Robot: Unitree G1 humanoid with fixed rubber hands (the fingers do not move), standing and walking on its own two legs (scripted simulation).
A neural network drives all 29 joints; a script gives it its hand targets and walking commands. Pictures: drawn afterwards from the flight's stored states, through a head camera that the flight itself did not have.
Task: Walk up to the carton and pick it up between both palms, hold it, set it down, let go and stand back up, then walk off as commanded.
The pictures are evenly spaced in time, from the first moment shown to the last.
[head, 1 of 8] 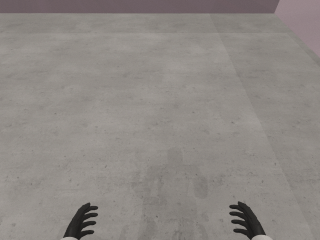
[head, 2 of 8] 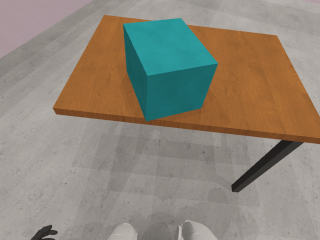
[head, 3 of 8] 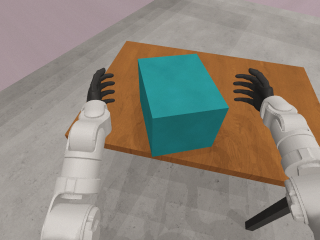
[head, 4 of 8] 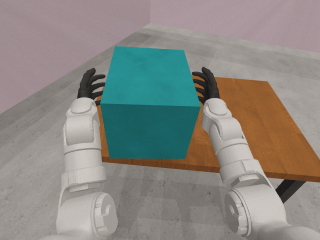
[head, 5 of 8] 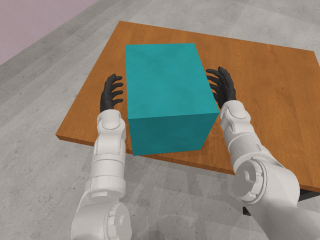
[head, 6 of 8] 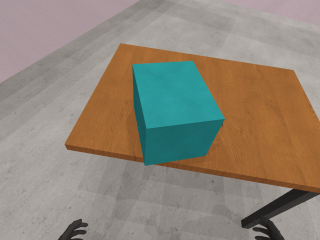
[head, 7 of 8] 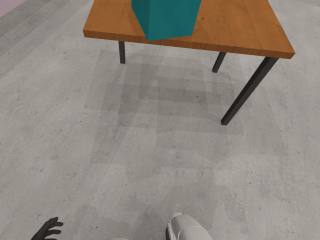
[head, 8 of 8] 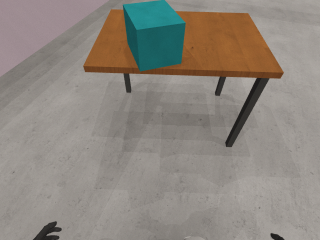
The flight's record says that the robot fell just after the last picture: no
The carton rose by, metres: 0.16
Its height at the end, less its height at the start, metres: +0.00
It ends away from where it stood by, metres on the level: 0.03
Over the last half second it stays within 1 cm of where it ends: yes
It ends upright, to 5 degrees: yes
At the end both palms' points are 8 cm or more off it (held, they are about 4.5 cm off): yes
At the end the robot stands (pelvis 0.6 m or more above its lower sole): yes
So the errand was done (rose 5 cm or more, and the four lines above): yes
